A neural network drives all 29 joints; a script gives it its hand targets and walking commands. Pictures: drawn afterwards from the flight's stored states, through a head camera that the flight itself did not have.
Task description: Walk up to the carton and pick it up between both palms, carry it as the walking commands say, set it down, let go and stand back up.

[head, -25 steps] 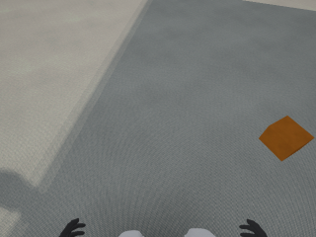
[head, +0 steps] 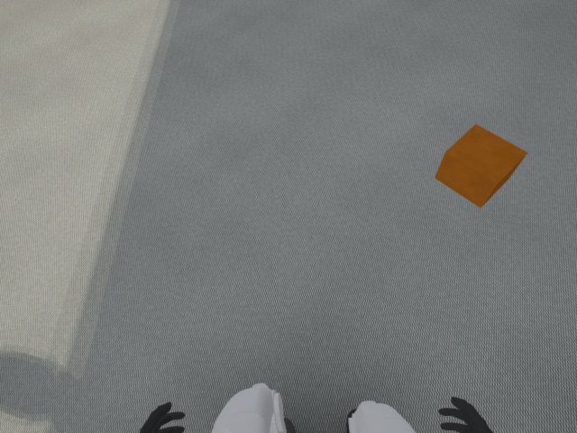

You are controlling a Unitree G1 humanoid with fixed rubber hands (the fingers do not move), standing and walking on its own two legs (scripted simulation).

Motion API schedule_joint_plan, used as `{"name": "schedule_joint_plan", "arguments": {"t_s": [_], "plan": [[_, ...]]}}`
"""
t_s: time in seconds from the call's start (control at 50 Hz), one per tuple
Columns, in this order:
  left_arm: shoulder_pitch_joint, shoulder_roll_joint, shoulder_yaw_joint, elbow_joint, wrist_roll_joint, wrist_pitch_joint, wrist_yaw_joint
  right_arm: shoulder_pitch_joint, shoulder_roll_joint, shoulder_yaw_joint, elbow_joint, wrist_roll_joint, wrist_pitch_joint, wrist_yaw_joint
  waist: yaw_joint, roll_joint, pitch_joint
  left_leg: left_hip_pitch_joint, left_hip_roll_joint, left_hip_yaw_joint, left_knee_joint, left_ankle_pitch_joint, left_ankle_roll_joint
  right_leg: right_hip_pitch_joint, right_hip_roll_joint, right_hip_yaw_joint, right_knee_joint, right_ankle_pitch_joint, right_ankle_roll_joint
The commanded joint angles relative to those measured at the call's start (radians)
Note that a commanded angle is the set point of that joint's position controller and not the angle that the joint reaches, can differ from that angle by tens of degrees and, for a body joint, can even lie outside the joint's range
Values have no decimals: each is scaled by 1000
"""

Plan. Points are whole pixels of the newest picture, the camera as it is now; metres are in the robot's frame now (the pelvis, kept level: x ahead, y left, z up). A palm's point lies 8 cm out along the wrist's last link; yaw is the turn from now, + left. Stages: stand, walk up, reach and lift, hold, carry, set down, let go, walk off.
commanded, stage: walk up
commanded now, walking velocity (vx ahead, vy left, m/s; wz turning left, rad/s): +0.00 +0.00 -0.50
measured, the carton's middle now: (478, 166) +0.97 -0.66 -0.69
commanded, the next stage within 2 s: none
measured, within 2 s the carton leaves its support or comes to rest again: neither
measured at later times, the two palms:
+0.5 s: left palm (160, 388) +0.18 +0.24 -0.13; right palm out of the picture +0.01 -0.25 -0.10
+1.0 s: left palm (265, 271) +0.37 +0.08 -0.14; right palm (559, 234) +0.40 -0.43 -0.11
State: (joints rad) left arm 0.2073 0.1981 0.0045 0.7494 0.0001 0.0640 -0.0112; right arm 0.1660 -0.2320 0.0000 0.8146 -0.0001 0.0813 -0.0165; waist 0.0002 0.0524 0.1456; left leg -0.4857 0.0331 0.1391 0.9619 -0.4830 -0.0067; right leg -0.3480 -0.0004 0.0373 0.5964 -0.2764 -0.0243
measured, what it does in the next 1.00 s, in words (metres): walks ahead, turning right: left foot, then right foot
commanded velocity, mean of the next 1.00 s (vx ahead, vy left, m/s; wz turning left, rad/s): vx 0.38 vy -0.22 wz -0.50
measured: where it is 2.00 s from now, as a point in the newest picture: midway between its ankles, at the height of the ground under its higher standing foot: (436, 262)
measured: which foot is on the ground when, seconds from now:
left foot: up 0.00-0.16, down 0.18-0.78, up 0.80-1.00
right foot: down 0.00-0.18, up 0.20-0.74, down 0.76-1.00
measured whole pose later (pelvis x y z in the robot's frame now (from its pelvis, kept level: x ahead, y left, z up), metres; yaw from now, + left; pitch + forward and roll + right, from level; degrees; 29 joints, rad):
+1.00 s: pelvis +0.29 -0.14 -0.01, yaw -21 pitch +2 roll -2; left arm 0.36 0.20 0.02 0.86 0.00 -0.01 -0.02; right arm -0.01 -0.25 0.00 0.78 0.00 -0.01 0.03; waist 0.05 0.03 0.10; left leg -0.60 0.10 0.10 1.11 -0.57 -0.11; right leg -0.31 0.06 0.09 0.65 -0.39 0.01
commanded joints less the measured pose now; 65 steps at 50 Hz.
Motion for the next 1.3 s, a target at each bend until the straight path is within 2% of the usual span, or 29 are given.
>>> {"name": "schedule_joint_plan", "arguments": {"t_s": [0.0, 0.08, 0.1, 0.12, 0.14, 0.16, 0.18, 0.2, 0.22, 0.26, 0.36, 0.48, 0.62, 0.7, 0.72, 0.74, 0.76, 0.78, 0.84, 0.92, 0.96, 0.98, 1.0, 1.02, 1.04, 1.08, 1.1, 1.14, 1.28], "plan": [[140, 218, 87, -19, 40, -33, 29, -137, -103, -71, -131, -5, -34, 8, 85, -306, -283, 18, -25, -139, -123, 20, -27, 253, -223, 394, -223, 479, -147], [15, 210, 84, -48, 39, -21, 18, 13, -98, -70, -78, -2, -42, 1, -21, -214, -259, 415, -29, -134, -451, 122, 11, -54, -133, 373, -179, 249, -86], [-13, 184, 70, -58, 41, -21, 12, 86, -129, -75, -60, -7, -47, -6, -70, -95, -264, 582, 31, -158, -624, 193, 23, -205, -58, 300, -103, 65, -48], [-31, 126, 50, -75, 41, -22, 12, 140, -218, -101, -44, -28, -47, -22, -108, 160, -247, 692, 297, -375, -755, 10, 90, -410, 35, 157, 102, -217, -2], [-42, 100, 47, -84, 44, -21, 17, 109, -276, -109, -55, -35, -46, -24, -69, 253, -186, 541, 507, -473, -803, -6, 124, -422, 24, 38, 391, -205, 41], [-7, 125, 60, -75, 49, -12, 4, 69, -283, -115, -57, -37, -48, -26, -33, 120, -158, 474, 541, -467, -851, -104, 123, -415, -20, 50, 528, -167, 67], [-17, 168, 84, -76, 54, 1, -46, 157, -307, -118, -17, -30, -47, -40, -17, -51, -130, 525, 526, -485, -862, -268, 31, -489, -25, 61, 651, -126, 73], [-13, 180, 89, -96, 43, -3, -61, 132, -297, -138, -8, -19, -66, -43, -22, 136, -126, 576, 527, -420, -884, -307, 25, -547, -74, 81, 655, -56, 66], [-7, 178, 77, -57, 34, -7, -64, 55, -249, -119, -12, -20, -87, -30, -10, 168, -73, 536, 454, -320, -873, -274, 46, -524, -90, 48, 683, 20, 76], [-18, 172, 82, -23, 20, -6, -79, 113, -203, -101, 29, -34, -90, -39, -24, 47, -33, 542, 387, -229, -827, -45, -7, -499, -73, 25, 695, 72, 90], [17, 140, 72, 3, -1, -10, -89, 170, -160, -96, 82, -18, -111, -26, 2, 90, 38, 474, 341, -102, -801, 93, -69, -438, -88, -2, 664, 174, 106], [-75, 133, 54, 11, -3, -10, -81, 238, -188, -116, 105, -19, -116, -13, -32, 121, 43, 587, 407, -57, -774, 254, 35, -478, -120, -48, 547, 137, 101], [-151, 142, 36, -16, -5, -17, -92, 316, -252, -136, 105, -20, -85, -16, -50, 170, 73, 659, 418, 12, -602, 837, 68, -446, -106, -142, 264, -8, 89], [165, 183, 53, 47, -2, -46, -69, 146, -357, -147, 85, -22, -84, -2, 98, 189, -166, 574, 390, 66, -213, 1343, 70, 25, 27, -222, 103, -154, 0], [417, 226, 62, 123, 2, -74, -51, 53, -368, -133, 49, -4, -83, 11, 196, 81, -297, 444, 295, 87, 100, 1366, 34, 285, 75, -159, -23, -30, -59], [549, 360, 95, 175, 38, -90, -44, -46, -308, -112, -27, 20, -87, 19, 229, -294, -327, 85, 78, 80, 448, 541, -42, 489, -119, 310, -93, 385, -130], [587, 427, 108, 190, 50, -94, -34, -127, -229, -89, -87, 9, -105, 22, 236, -499, -330, -266, -74, 49, 601, -199, -95, 648, -272, 623, -169, 785, -233], [570, 367, 86, 189, 46, -116, -22, -197, -172, -76, -112, -2, -136, 29, 219, -416, -328, -297, -20, -106, 583, -248, -79, 677, -269, 673, -113, 937, -262], [416, 276, 84, 170, 32, -125, 26, -248, -159, -65, -117, 2, -157, 55, 170, -125, -212, -314, 67, -160, 397, -117, -27, 538, -225, 555, -130, 676, -185], [258, 232, 74, 140, 35, -111, 24, -192, -82, -64, -105, 4, -125, 41, 108, -268, -190, -26, 55, -117, -24, -99, -67, 160, -169, 469, -223, 554, -207], [74, 183, 75, 86, 34, -109, 11, 20, -87, -72, -33, 12, -130, 20, -3, -278, -231, 291, 52, -124, -256, 84, -55, -70, -90, 328, -163, 428, -142], [46, 165, 79, 74, 24, -111, -4, 195, -137, -99, 34, 16, -126, 4, -74, -224, -290, 509, 67, -108, -388, 267, -47, -153, -29, 216, -9, 346, -98], [65, 124, 66, 49, 18, -115, -19, 337, -215, -128, 87, 3, -113, -17, -140, -9, -391, 768, 145, -165, -486, 377, -18, -308, 53, 116, 248, 220, -51], [115, 96, 67, 27, 16, -115, -25, 464, -299, -159, 92, -27, -108, -35, -159, 194, -470, 879, 408, -428, -540, 299, 23, -443, 75, 49, 505, -174, 11], [153, 115, 78, 33, 17, -98, -26, 406, -332, -164, 43, -30, -103, -39, -112, 231, -452, 787, 555, -574, -670, 204, 28, -411, 34, 36, 692, -244, 47], [146, 109, 82, 14, 38, -74, -51, 228, -302, -166, 11, -28, -90, -30, -50, 198, -222, 489, 562, -588, -812, -176, 95, -441, -33, 65, 841, -191, 50], [154, 121, 87, 36, 46, -60, -63, 162, -252, -161, -17, -23, -91, -23, -22, 184, -135, 391, 501, -471, -787, -192, 94, -378, -97, 55, 783, -124, 47], [173, 88, 62, 83, 45, -46, -56, 25, -159, -113, -35, -24, -105, -6, 10, 176, 1, 251, 428, -285, -787, -46, 85, -328, -126, 1, 700, -74, 36], [71, 93, 27, 119, 14, -69, -61, 129, -192, -126, 32, -23, -133, 16, 1, 158, -28, 396, 347, -36, -693, 511, 58, -187, -81, -106, 250, -42, 51]]}}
